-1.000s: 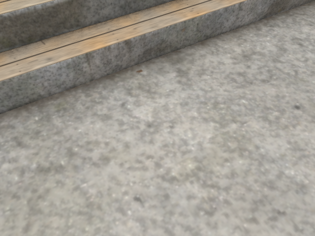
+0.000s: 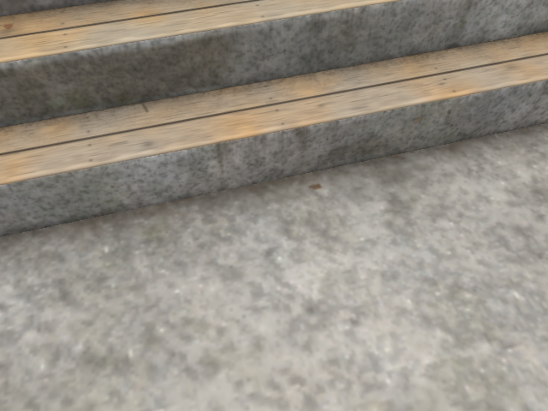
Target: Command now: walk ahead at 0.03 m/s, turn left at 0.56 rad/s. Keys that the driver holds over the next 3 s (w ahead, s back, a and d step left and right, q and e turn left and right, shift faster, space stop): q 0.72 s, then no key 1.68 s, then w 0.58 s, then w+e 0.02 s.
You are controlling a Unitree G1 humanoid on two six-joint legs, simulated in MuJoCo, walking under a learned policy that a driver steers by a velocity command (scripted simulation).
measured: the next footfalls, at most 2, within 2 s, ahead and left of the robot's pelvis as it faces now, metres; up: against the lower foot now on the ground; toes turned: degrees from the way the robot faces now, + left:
right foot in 0.02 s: +0.09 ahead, -0.14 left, +0.00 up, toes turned +6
left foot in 0.40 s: +0.03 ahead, +0.13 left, +0.00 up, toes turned +16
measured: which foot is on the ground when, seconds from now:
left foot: down 0.00-0.02, up 0.04-0.38, down 0.40-0.88, up 0.90-1.00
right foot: up 0.00-0.00, down 0.02-0.40, up 0.42-0.86, down 0.88-1.00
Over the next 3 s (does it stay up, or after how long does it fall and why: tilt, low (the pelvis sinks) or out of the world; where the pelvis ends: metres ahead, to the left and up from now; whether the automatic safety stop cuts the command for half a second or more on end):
stays up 0.16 0.10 0.01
